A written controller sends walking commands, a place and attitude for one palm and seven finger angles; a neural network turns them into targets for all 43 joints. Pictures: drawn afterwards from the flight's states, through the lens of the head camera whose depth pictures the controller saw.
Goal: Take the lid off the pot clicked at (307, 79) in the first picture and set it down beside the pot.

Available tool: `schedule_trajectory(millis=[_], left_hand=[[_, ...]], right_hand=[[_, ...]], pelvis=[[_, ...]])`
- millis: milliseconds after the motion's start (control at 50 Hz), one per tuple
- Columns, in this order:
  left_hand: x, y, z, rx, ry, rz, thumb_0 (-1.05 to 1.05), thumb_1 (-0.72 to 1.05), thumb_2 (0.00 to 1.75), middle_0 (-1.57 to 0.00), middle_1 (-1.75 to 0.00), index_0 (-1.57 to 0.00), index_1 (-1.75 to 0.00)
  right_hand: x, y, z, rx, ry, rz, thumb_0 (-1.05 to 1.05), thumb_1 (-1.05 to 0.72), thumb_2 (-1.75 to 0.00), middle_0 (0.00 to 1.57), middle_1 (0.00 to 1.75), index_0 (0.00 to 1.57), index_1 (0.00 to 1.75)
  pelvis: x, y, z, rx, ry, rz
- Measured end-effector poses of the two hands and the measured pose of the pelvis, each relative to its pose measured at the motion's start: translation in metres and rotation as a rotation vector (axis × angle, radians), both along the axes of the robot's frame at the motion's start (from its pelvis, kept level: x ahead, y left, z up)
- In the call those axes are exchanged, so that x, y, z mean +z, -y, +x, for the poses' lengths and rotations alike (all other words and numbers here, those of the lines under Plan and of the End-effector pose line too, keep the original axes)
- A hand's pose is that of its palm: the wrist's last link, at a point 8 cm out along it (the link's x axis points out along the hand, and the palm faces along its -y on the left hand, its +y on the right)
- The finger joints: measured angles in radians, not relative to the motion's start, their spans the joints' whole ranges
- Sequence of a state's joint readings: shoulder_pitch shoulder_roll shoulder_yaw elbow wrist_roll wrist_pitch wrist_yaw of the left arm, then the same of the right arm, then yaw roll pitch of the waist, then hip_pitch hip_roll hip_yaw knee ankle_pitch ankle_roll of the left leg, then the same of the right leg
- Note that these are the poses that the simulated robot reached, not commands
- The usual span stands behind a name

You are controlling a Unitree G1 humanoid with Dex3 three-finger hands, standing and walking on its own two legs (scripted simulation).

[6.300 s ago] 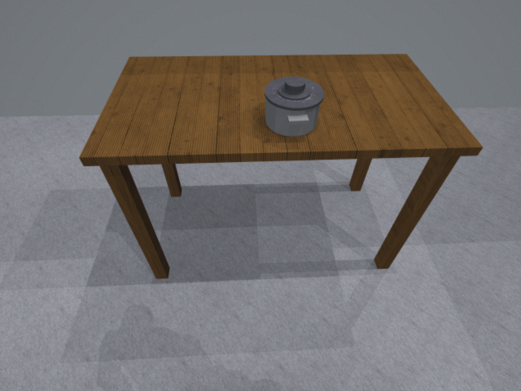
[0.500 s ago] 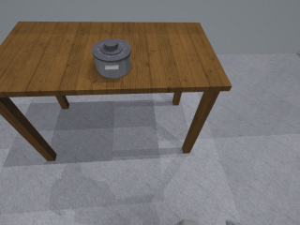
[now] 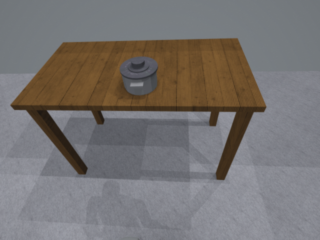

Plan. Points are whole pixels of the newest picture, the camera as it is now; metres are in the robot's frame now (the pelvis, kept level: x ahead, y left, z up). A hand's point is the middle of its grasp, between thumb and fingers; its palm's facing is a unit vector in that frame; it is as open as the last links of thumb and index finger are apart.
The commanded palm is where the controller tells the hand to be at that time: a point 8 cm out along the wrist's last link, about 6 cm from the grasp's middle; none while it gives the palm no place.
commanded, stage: take the last steps up to it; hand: left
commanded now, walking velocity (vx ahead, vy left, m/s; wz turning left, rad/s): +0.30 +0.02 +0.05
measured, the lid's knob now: (137, 62) +0.75 +0.15 +0.05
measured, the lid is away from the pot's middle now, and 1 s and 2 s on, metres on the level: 0.00 0.00 0.00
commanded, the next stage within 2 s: come to a stop and stand still in 0.64 s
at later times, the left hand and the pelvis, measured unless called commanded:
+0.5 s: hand out of the picture +0.15 +0.26 -0.18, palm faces +0.07 -0.98 -0.16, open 7.4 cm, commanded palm none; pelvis +0.12 +0.07 +0.00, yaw +0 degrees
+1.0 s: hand (114, 172) +0.37 +0.21 -0.17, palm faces +0.00 -0.97 -0.24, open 7.2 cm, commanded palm none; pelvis +0.27 +0.04 -0.01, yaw -2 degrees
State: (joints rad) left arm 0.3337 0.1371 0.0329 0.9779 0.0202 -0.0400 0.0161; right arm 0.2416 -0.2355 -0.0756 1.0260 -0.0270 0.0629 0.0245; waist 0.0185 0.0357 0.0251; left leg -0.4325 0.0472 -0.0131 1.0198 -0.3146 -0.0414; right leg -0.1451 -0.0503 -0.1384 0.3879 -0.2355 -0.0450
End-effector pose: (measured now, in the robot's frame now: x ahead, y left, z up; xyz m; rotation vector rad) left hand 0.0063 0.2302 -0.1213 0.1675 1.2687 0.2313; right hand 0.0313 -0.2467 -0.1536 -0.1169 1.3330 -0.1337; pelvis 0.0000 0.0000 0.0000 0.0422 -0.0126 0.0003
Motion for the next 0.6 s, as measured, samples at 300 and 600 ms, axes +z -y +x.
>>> schedule_trajectory(millis=[300,600], left_hand=[[-0.038,-0.043,-0.055,0.11,-0.327,-0.133,0.01,0.9,0.9,-0.2,-0.3,-0.2,-0.3],[-0.026,-0.07,0.23,-0.081,0.059,-0.076,0.01,0.91,0.9,-0.19,-0.3,-0.19,-0.3]], right_hand=[[0.014,-0.084,0.116,0.085,0.194,-0.043,0.01,-0.9,-0.9,0.2,0.3,0.19,0.3],[0.011,-0.096,0.067,-0.065,-0.148,-0.042,0.0,-0.92,-0.9,0.2,0.3,0.2,0.3]], pelvis=[[-0.016,-0.061,0.06,-0.003,-0.009,-0.045],[-0.008,-0.068,0.162,-0.005,-0.028,-0.028]])
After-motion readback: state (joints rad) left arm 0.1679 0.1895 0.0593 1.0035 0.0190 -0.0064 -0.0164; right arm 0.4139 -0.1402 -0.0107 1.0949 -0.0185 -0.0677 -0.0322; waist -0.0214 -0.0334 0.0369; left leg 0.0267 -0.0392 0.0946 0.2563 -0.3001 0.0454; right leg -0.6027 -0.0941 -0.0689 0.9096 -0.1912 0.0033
